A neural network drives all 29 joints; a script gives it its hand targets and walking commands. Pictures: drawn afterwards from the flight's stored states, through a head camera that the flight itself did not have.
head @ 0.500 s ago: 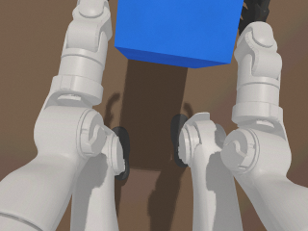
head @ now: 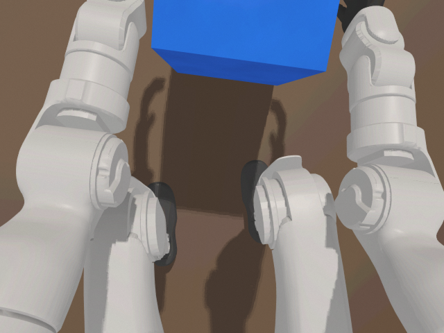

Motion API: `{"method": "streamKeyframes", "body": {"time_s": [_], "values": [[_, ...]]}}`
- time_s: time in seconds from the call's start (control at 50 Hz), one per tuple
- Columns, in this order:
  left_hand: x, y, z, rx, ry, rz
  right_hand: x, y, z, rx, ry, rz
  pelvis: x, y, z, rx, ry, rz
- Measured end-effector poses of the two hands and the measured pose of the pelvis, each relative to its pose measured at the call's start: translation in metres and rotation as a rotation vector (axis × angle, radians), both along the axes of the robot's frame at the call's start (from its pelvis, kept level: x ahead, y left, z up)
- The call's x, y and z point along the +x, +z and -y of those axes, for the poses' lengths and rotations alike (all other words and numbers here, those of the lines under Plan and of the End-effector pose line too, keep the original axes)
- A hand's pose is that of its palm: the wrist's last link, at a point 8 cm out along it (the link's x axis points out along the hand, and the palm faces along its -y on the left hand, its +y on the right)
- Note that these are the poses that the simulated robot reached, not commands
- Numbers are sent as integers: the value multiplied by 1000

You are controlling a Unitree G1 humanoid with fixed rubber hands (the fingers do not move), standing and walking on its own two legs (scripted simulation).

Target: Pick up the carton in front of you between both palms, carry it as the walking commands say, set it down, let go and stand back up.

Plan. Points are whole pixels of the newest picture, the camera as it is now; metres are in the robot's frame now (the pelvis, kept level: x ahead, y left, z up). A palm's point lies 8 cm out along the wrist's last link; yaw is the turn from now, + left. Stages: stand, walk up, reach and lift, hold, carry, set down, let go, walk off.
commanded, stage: set down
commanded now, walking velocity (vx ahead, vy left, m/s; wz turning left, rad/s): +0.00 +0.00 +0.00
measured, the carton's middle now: (240, 5) +0.54 -0.09 -0.24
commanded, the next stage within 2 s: none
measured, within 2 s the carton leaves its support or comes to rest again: rests again in 0.30 s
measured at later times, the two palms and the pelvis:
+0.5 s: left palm out of the picture +0.57 +0.06 -0.18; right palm (362, 15) +0.50 -0.25 -0.17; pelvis -0.01 +0.01 -0.01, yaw +0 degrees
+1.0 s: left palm out of the picture +0.57 +0.10 -0.20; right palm (356, 33) +0.48 -0.26 -0.20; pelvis -0.01 +0.00 -0.01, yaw -1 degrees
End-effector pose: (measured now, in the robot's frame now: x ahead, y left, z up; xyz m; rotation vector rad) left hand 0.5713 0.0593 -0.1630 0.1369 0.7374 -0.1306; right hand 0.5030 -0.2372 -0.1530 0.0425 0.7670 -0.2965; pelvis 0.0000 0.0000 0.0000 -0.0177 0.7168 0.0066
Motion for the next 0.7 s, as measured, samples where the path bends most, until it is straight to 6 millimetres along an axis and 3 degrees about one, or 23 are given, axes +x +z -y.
{"method": "streamKeyframes", "body": {"time_s": [0.7], "values": [[-3, -16, 3, -107, -65, 22, -3, -16, 12, 0, 28, -16, -8, -9, -7, -30, 7, 72]]}}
